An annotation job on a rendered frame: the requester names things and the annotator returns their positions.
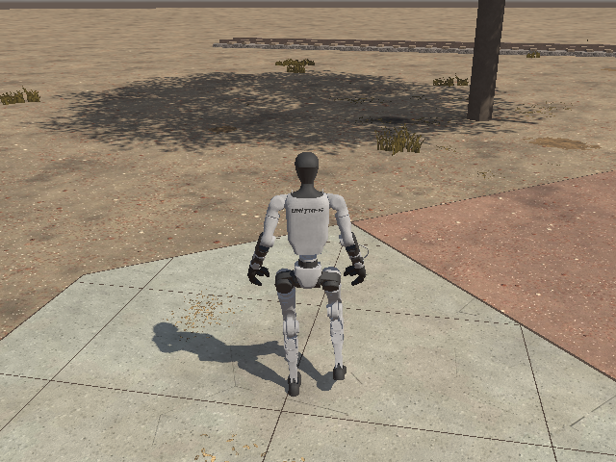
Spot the left robot forearm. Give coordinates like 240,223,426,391
250,232,270,270

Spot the humanoid robot head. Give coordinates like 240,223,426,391
291,152,323,198

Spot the robot left upper arm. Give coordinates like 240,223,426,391
260,194,288,247

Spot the right robot hand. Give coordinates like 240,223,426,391
344,266,366,286

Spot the robot right foot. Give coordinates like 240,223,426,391
333,363,347,380

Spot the robot right upper arm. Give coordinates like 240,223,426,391
327,193,355,247

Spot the right robot forearm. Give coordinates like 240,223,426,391
346,232,364,269

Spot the left robot hand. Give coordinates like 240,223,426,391
247,265,270,286

